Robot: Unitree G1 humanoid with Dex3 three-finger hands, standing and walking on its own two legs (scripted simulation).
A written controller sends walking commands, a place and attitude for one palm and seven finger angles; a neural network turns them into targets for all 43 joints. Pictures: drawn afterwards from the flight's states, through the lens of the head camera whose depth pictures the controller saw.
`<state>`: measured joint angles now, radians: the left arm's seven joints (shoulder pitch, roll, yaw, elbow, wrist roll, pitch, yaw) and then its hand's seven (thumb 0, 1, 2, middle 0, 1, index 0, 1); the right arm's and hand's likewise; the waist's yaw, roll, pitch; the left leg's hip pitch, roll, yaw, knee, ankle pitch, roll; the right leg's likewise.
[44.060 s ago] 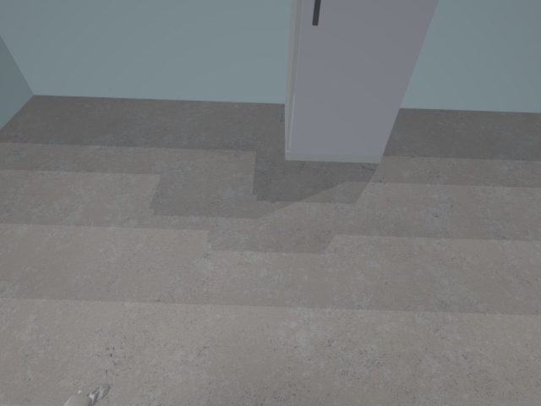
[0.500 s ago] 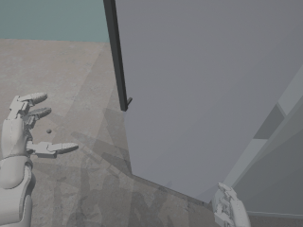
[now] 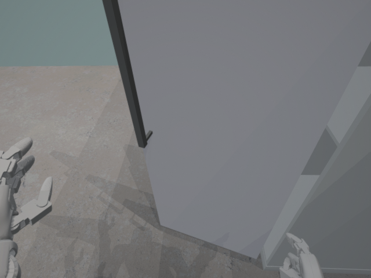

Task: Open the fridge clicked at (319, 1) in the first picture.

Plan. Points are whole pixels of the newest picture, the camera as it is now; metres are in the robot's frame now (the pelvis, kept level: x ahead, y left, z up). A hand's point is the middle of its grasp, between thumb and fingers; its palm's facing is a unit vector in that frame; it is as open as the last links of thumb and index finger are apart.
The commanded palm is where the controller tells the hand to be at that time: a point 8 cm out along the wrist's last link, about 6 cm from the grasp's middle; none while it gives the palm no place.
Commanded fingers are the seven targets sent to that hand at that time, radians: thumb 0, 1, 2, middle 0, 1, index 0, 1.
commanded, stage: draw the hand back to the body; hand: left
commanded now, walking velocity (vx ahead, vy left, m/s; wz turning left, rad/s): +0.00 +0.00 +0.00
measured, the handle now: (131, 71) +0.50 +0.20 +0.23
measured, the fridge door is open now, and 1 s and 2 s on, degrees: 72 72 72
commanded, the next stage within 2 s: step back with the hand held close in 0.36 s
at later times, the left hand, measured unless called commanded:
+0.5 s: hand (36, 195) +0.19 +0.28 +0.16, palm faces +0.50 -0.79 -0.35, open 7.4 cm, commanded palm +0.14 +0.31 +0.17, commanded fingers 0.00 0.90 0.90 -0.20 -0.30 -0.20 -0.30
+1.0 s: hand out of the picture +0.13 +0.31 +0.15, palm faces +0.49 -0.74 -0.46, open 7.4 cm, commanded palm +0.07 +0.34 +0.17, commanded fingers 0.00 0.90 0.90 -0.20 -0.30 -0.20 -0.30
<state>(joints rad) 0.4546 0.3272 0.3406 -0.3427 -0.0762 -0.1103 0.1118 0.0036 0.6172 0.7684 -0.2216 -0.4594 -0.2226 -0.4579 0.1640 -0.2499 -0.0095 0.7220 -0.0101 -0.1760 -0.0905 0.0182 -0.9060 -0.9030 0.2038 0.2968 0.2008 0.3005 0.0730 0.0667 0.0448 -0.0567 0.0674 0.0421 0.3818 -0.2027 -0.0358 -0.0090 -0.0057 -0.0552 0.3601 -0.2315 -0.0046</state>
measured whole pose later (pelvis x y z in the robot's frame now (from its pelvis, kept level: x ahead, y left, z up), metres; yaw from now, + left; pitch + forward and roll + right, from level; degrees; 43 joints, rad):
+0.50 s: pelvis +0.00 +0.01 +0.00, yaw +0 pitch -7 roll +0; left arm 0.42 0.33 0.34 -0.36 -0.07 -0.09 0.12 0.01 0.89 0.90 -0.21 -0.30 -0.21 -0.30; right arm 0.17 -0.22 0.02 0.73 -0.02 -0.17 -0.09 0.02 -0.90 -0.90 0.21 0.30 0.20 0.30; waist 0.08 0.05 0.06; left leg -0.05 0.05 0.05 0.38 -0.20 -0.02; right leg 0.00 -0.02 -0.05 0.35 -0.23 0.01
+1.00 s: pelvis -0.07 +0.04 -0.02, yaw +0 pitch -1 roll -1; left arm 0.49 0.38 0.41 -0.43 -0.03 -0.18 0.16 0.01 0.89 0.90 -0.21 -0.30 -0.22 -0.30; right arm 0.19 -0.22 0.02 0.58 0.01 -0.06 -0.10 0.02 -0.91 -0.90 0.21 0.30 0.20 0.30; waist 0.04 0.04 0.03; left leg -0.37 0.02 0.05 0.57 -0.19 0.03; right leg -0.32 -0.06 -0.04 0.55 -0.21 0.04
